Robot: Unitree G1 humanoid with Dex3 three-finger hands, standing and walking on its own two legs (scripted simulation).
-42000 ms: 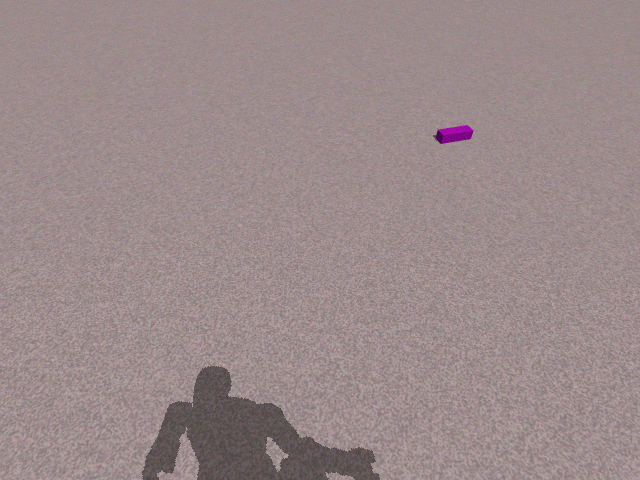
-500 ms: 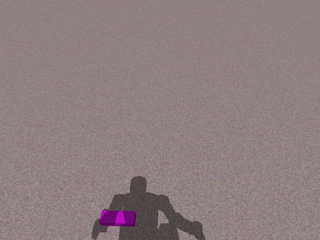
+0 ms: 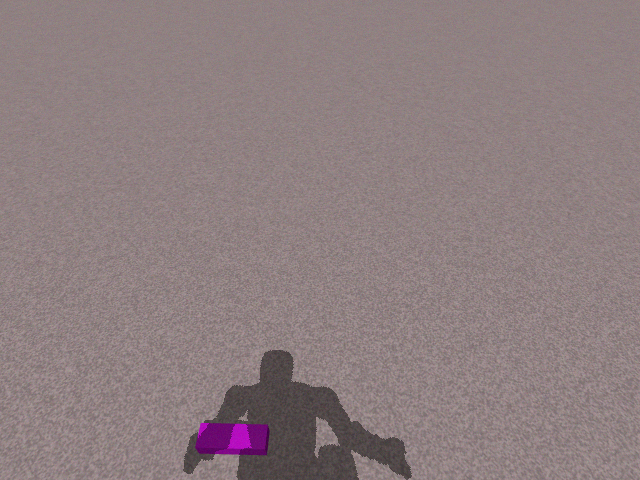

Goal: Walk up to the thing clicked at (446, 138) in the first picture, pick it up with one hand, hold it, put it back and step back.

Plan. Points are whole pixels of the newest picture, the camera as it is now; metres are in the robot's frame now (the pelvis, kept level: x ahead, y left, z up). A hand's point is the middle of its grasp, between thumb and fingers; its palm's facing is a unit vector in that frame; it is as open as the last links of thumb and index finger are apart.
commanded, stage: stand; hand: left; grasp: from above
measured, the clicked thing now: (233, 439) +0.44 +0.28 -0.75
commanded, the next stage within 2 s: step back in 0.36 s
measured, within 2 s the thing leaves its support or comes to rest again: neither
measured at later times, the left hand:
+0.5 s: hand out of the picture +0.07 +0.26 -0.16, palm faces +0.02 -0.93 -0.36, open 7.4 cm
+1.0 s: hand out of the picture +0.05 +0.30 -0.18, palm faces -0.08 -0.92 -0.38, open 7.4 cm
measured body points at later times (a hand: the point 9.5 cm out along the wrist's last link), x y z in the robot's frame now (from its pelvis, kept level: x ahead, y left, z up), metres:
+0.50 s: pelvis -0.01 +0.00 -0.01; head +0.04 +0.00 +0.44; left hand +0.07 +0.31 -0.14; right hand +0.07 -0.30 -0.14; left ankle +0.01 +0.14 -0.74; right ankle -0.01 -0.12 -0.75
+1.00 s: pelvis -0.08 +0.05 -0.02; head +0.00 +0.05 +0.42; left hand +0.05 +0.35 -0.15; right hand +0.02 -0.26 -0.14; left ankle -0.03 +0.14 -0.75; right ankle -0.11 -0.08 -0.73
